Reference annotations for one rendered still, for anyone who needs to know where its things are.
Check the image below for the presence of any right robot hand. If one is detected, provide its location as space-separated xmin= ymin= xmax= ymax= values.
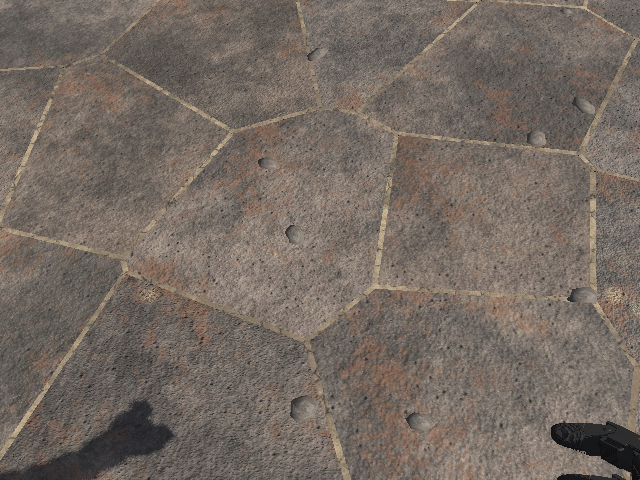
xmin=551 ymin=421 xmax=640 ymax=480

